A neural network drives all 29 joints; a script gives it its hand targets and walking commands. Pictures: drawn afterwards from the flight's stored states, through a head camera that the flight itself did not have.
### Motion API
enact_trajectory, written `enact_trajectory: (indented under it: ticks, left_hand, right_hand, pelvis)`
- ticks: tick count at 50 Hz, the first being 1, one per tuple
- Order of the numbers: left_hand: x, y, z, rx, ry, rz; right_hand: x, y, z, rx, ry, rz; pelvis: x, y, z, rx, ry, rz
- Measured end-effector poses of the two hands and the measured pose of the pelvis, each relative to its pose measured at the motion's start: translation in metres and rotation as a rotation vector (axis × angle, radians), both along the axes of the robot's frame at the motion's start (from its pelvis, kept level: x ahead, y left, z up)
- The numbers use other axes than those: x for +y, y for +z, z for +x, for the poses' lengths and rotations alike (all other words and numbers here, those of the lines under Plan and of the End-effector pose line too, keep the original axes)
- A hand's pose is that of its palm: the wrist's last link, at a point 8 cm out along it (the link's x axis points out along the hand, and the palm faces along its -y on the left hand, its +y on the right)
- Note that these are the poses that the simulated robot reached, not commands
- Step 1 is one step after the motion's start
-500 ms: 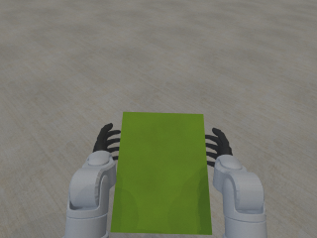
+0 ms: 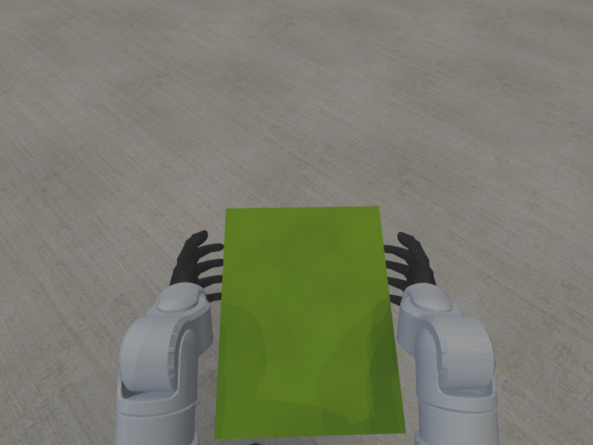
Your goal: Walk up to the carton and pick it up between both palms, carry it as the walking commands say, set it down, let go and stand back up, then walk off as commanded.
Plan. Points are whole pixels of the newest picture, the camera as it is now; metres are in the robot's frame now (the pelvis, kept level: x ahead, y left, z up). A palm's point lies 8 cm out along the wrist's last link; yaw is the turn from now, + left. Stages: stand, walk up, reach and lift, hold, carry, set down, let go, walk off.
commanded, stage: carry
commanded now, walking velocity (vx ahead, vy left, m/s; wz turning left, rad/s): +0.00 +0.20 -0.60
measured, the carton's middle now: (302, 319) +0.30 +0.00 -0.01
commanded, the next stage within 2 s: none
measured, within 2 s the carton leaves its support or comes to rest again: neither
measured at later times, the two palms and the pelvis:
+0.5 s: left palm (232, 161) +0.48 +0.11 +0.11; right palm (417, 200) +0.42 -0.15 +0.10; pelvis +0.17 +0.05 +0.01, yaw -14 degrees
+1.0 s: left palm (250, 139) +0.56 +0.10 +0.09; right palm (396, 224) +0.40 -0.12 +0.08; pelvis +0.26 +0.15 +0.00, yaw -34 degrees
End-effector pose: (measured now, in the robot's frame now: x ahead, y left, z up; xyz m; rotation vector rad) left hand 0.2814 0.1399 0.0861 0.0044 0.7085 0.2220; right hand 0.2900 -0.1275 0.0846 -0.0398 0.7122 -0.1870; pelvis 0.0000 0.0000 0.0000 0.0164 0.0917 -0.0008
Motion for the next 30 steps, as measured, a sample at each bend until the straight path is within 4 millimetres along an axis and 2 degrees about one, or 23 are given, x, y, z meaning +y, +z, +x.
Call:
enact_trajectory:
  ticks: [3, 6, 11, 14, 17, 24, 27, 30]
  left_hand:
    - [-0.004, -0.001, 0.031, 0.025, -0.045, -0.008]
    - [-0.011, 0.007, 0.061, -0.002, -0.085, -0.016]
    - [-0.025, 0.023, 0.106, -0.067, -0.124, 0.002]
    - [-0.031, 0.024, 0.13, -0.09, -0.141, 0.024]
    - [-0.032, 0.017, 0.148, -0.022, -0.171, 0.047]
    - [-0.029, 0.022, 0.195, -0.032, -0.25, 0.031]
    - [-0.022, 0.022, 0.215, -0.057, -0.294, 0.015]
    - [-0.012, 0.015, 0.233, -0.075, -0.338, -0.008]
  right_hand:
    - [-0.004, 0.002, 0.02, 0.025, -0.04, -0.01]
    - [-0.012, 0.011, 0.04, -0.001, -0.076, -0.013]
    - [-0.025, 0.021, 0.073, -0.063, -0.106, 0.0]
    - [-0.031, 0.015, 0.093, -0.084, -0.118, 0.017]
    - [-0.03, 0.005, 0.105, -0.019, -0.142, 0.036]
    - [-0.023, 0.015, 0.131, -0.033, -0.234, 0.017]
    - [-0.014, 0.02, 0.139, -0.062, -0.285, 0.003]
    - [0.0, 0.018, 0.145, -0.077, -0.329, -0.025]
  pelvis:
    - [0.007, 0.01, 0.023, 0.011, -0.038, -0.015]
    - [0.01, 0.015, 0.047, 0.013, -0.065, -0.021]
    - [0.008, 0.011, 0.091, -0.01, -0.091, -0.006]
    - [0.007, -0.001, 0.118, -0.024, -0.103, -0.005]
    - [0.013, 0.003, 0.138, -0.015, -0.133, -0.01]
    - [0.043, 0.014, 0.17, 0.006, -0.225, 0.016]
    - [0.064, 0.011, 0.184, 0.011, -0.269, 0.02]
    - [0.087, 0.0, 0.2, 0.007, -0.313, 0.011]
